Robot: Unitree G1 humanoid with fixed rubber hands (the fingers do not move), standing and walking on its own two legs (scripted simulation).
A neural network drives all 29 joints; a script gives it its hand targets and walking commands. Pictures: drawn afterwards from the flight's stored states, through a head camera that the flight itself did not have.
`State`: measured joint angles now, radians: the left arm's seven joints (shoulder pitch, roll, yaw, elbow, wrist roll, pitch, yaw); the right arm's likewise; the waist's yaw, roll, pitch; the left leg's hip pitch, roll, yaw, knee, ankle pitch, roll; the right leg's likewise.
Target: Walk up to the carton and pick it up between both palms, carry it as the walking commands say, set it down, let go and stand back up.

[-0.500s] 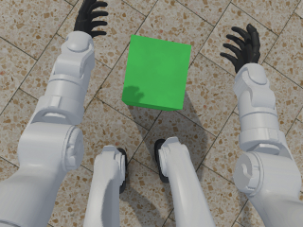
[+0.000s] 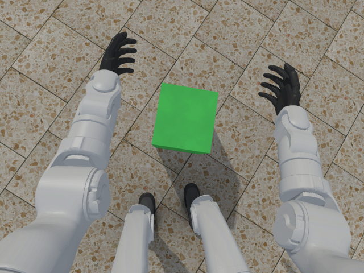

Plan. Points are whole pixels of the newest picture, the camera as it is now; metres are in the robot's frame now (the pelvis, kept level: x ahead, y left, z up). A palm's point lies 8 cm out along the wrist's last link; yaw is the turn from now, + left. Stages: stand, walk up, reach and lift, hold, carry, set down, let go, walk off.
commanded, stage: let go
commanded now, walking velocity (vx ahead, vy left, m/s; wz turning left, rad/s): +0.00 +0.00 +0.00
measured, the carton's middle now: (182, 123) +0.47 -0.08 -0.54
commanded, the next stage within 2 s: stand in 1.32 s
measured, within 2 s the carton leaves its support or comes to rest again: neither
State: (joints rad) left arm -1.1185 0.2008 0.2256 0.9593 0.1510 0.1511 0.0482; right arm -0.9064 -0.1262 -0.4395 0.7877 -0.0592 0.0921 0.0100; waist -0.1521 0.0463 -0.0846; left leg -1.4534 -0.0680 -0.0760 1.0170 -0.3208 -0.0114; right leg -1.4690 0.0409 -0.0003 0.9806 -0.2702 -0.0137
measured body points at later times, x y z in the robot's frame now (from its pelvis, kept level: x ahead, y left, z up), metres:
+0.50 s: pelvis +0.05 -0.01 +0.08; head +0.21 -0.01 +0.50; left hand +0.38 +0.16 -0.03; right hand +0.31 -0.26 -0.02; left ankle +0.05 +0.11 -0.64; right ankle +0.07 -0.10 -0.64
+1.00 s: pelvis +0.08 +0.02 +0.10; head +0.11 +0.02 +0.55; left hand +0.26 +0.26 +0.03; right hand +0.25 -0.21 +0.03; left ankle +0.05 +0.11 -0.64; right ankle +0.07 -0.10 -0.64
